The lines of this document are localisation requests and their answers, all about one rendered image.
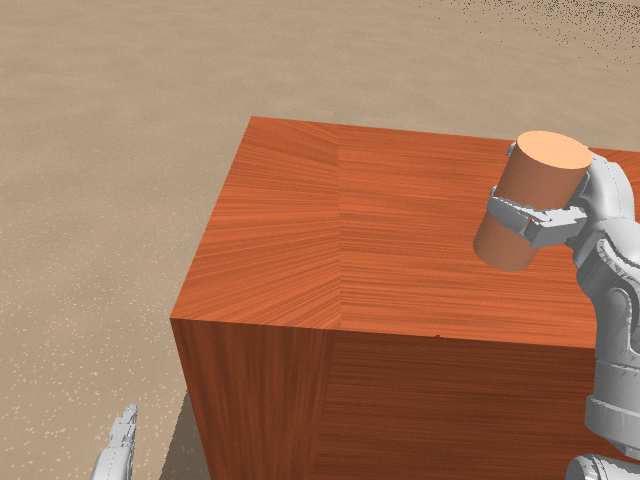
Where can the right robot hand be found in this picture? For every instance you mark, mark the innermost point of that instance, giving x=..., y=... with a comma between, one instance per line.
x=603, y=193

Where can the right robot arm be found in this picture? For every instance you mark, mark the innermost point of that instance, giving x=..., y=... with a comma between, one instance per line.
x=608, y=262

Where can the left robot hand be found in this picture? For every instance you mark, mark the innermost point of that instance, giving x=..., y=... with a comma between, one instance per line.
x=114, y=462

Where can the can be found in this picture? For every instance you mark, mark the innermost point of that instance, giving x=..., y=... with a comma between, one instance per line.
x=543, y=170

